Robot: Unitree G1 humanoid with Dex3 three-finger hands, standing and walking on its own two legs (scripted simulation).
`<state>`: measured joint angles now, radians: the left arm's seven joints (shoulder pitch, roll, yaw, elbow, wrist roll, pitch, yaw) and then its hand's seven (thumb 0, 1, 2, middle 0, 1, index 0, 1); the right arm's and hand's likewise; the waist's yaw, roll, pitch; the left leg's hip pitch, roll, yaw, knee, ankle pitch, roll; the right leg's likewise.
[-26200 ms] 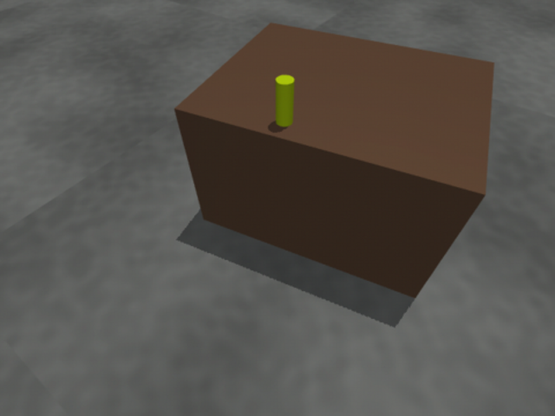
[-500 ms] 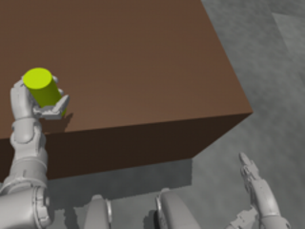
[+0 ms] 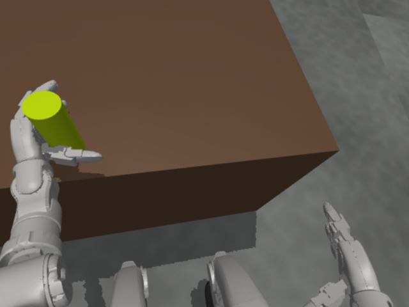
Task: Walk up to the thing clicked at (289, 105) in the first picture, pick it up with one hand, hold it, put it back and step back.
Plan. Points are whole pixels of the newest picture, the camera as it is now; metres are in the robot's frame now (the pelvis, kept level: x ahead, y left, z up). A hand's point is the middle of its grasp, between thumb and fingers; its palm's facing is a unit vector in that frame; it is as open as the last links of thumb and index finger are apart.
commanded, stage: withdraw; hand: left
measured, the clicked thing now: (58, 129) +0.46 +0.21 +0.02
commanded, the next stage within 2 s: rise in 0.32 s
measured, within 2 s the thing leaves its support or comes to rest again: neither
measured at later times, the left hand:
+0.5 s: hand out of the picture +0.47 +0.28 +0.11, palm faces +0.20 -0.97 -0.12, open 17.4 cm
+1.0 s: hand out of the picture +0.34 +0.31 +0.07, palm faces +0.31 -0.87 -0.38, open 17.0 cm
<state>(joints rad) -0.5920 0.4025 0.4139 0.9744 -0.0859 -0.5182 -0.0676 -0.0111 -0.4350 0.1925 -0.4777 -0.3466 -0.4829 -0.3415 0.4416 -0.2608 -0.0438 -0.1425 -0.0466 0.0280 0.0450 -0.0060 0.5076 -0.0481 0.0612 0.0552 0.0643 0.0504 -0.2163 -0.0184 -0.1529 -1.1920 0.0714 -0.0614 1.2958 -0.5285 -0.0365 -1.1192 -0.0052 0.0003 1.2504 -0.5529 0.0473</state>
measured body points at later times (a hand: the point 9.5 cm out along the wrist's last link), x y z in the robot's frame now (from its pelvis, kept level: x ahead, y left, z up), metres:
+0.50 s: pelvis +0.01 +0.01 +0.04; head +0.11 +0.03 +0.48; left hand +0.45 +0.33 +0.12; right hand +0.16 -0.25 +0.02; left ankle +0.04 +0.14 -0.62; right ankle +0.02 -0.15 -0.62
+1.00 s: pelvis +0.03 +0.00 +0.08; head +0.08 +0.01 +0.53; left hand +0.32 +0.36 +0.10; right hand +0.20 -0.21 +0.03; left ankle +0.04 +0.14 -0.62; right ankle +0.02 -0.15 -0.62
